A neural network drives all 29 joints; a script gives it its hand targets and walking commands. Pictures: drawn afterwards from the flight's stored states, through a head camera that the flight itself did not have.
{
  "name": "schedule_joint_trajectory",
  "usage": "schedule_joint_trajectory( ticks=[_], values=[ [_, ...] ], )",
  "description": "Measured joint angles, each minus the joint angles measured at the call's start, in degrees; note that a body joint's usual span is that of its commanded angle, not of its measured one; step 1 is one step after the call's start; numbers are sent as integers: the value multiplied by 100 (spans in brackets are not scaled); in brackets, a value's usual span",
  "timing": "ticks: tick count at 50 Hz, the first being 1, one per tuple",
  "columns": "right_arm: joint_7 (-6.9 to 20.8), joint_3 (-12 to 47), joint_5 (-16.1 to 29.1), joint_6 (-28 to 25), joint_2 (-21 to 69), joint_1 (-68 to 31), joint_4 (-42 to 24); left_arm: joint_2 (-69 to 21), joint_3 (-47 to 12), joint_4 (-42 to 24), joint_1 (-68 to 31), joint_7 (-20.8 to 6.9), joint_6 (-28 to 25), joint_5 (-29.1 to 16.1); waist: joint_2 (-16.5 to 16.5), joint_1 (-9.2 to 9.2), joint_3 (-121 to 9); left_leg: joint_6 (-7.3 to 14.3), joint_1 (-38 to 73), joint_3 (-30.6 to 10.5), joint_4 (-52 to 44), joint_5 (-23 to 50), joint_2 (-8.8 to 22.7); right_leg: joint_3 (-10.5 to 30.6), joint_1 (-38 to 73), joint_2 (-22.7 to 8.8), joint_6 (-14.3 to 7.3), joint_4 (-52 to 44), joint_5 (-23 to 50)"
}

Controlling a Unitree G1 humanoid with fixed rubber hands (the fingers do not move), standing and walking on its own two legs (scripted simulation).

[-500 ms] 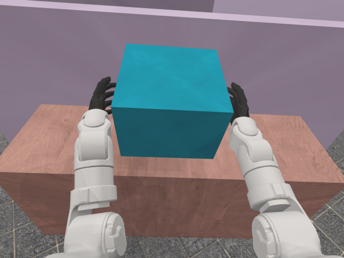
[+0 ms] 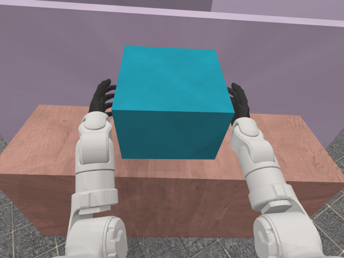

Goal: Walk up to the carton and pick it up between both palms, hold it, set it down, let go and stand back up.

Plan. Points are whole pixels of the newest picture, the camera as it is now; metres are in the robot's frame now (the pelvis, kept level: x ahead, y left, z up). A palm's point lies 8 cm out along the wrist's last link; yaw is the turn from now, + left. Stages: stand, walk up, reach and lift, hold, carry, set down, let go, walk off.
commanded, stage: hold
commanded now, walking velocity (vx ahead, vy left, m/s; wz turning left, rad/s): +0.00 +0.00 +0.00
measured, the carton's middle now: (169, 102) +0.42 +0.01 +0.18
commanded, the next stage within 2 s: none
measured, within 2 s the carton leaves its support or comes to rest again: neither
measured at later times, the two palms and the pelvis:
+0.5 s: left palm (100, 113) +0.36 +0.17 +0.18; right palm (240, 115) +0.36 -0.15 +0.18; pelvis +0.00 +0.00 +0.00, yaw +0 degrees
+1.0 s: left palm (100, 117) +0.36 +0.16 +0.18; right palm (240, 119) +0.36 -0.15 +0.18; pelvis +0.00 -0.01 +0.00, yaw +0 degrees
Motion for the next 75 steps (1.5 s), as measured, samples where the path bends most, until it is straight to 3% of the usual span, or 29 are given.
schedule_joint_trajectory(
  ticks=[26, 75],
  values=[
    [-117, 191, 103, -39, -28, 116, -320, 35, -29, -254, 132, -44, -12, -69, -5, -52, 39, -23, 38, -9, -24, -17, 22, -64, 68, 12, -24, -65, -7],
    [-148, 158, -44, -146, 38, 124, -94, 90, 12, 70, 76, -73, -84, -86, -10, -25, -3, -66, 45, -1, -71, 39, 48, -152, 23, 13, -77, 28, -40]
  ],
)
